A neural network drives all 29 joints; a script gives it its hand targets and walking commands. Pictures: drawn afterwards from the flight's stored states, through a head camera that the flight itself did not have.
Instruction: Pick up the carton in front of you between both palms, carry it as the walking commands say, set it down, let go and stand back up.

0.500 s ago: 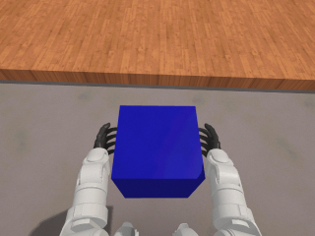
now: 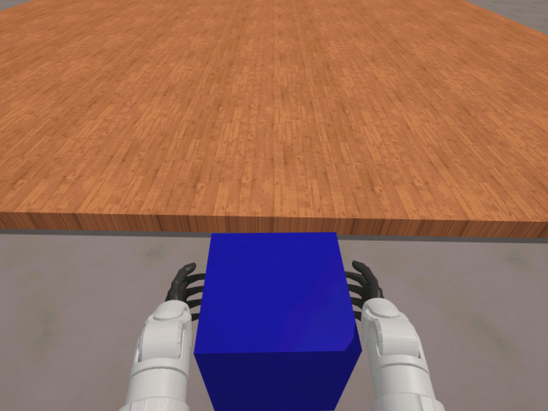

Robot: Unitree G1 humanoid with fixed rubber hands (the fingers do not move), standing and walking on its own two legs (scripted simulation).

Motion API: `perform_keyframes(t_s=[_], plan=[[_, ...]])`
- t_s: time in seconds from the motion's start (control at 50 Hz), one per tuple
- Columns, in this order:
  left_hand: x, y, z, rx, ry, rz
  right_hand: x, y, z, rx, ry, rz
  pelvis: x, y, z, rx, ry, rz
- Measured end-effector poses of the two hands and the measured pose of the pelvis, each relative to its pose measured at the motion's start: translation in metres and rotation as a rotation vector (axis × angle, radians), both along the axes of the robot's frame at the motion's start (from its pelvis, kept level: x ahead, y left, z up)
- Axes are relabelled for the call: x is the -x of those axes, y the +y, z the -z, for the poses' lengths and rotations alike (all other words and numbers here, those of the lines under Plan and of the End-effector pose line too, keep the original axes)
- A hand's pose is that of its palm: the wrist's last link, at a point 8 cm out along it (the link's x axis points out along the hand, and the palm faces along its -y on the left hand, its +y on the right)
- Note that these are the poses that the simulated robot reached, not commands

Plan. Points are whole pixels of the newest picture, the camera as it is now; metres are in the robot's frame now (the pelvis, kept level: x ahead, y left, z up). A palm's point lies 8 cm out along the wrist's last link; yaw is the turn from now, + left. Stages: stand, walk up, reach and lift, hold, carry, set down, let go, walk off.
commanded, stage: reach and lift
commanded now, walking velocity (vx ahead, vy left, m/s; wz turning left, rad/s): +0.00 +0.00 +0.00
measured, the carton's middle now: (274, 324) +0.31 +0.00 -0.05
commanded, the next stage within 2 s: hold in 0.88 s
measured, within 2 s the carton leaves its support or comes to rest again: neither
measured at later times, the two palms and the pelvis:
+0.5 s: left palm (176, 303) +0.30 +0.15 +0.03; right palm (370, 301) +0.30 -0.15 +0.03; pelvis +0.01 +0.00 +0.00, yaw +0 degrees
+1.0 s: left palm (174, 300) +0.29 +0.15 +0.05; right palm (375, 298) +0.30 -0.15 +0.05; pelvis +0.01 +0.00 +0.01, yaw +0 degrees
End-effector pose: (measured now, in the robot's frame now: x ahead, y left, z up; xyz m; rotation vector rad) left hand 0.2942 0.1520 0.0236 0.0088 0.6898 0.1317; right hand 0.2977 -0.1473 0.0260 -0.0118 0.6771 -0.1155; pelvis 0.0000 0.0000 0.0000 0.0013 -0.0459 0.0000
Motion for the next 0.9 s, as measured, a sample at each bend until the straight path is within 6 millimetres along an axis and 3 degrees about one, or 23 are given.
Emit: perform_keyframes(t_s=[0.22,0.64,0.9], plan=[[0.000,0.002,-0.002,0.009,-0.008,-0.007,0.000,0.002,-0.002,-0.006,-0.008,0.005,0.007,0.002,0.000,0.001,-0.025,-0.002],[-0.007,0.001,-0.011,-0.020,-0.005,0.017,-0.006,0.001,-0.011,0.023,-0.005,-0.012,-0.012,0.003,-0.006,0.000,-0.039,0.000],[-0.003,0.000,-0.017,-0.022,-0.010,0.014,-0.004,0.000,-0.017,0.022,-0.010,-0.015,-0.012,0.001,-0.007,-0.001,-0.056,-0.002]])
